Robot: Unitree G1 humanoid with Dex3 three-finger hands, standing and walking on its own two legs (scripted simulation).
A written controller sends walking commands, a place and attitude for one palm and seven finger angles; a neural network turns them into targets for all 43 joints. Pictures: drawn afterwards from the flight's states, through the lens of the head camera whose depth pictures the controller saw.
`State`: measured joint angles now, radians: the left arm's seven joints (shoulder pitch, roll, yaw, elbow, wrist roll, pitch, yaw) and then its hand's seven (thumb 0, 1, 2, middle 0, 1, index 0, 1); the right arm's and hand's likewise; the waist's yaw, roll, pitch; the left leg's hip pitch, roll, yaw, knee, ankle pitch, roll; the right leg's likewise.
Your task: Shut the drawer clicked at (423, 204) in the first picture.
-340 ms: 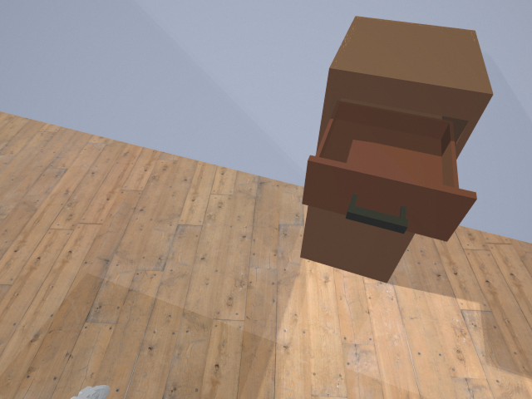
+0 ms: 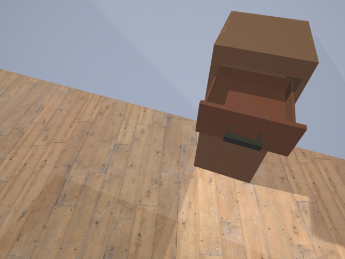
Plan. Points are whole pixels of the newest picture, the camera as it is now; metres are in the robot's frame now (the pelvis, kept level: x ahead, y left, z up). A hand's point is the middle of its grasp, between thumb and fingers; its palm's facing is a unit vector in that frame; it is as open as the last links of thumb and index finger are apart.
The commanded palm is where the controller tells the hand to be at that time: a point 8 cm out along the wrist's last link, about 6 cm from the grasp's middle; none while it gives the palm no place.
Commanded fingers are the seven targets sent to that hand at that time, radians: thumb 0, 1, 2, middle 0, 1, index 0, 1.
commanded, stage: stand and wait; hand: left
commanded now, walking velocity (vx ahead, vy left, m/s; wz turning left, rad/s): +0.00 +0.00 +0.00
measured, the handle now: (243, 136) +0.52 -0.20 -0.04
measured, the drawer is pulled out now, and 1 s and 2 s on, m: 0.29 0.29 0.29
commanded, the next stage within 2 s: look at it before walking up in 0.48 s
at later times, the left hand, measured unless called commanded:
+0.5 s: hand out of the picture +0.07 +0.24 -0.15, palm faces -0.03 -0.94 -0.33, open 7.4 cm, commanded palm none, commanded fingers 0.00 0.90 0.90 -0.20 -0.30 -0.20 -0.30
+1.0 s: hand out of the picture +0.08 +0.23 -0.16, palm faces -0.03 -0.95 -0.32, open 7.4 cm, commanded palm none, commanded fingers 0.00 0.90 0.90 -0.20 -0.30 -0.20 -0.30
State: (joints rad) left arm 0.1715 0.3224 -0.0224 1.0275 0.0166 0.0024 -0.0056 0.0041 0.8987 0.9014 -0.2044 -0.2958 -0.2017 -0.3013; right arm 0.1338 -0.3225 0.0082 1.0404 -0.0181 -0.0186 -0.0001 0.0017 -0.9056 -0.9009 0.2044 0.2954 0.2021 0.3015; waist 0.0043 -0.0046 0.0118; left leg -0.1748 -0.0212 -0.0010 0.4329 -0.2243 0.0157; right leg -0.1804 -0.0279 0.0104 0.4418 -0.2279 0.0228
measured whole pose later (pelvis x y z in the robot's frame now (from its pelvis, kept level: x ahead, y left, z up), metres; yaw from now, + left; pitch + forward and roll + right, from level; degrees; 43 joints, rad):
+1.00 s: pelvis +0.01 +0.00 +0.00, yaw +0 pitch -1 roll +0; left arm 0.15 0.32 -0.01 1.09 0.02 -0.01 0.00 0.00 0.90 0.90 -0.20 -0.30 -0.20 -0.30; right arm 0.13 -0.32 0.01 1.12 -0.01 -0.02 -0.01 0.00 -0.91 -0.90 0.20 0.30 0.20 0.30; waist 0.00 0.00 0.03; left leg -0.13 -0.01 -0.01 0.35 -0.20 0.01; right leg -0.14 -0.02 0.01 0.36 -0.20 0.02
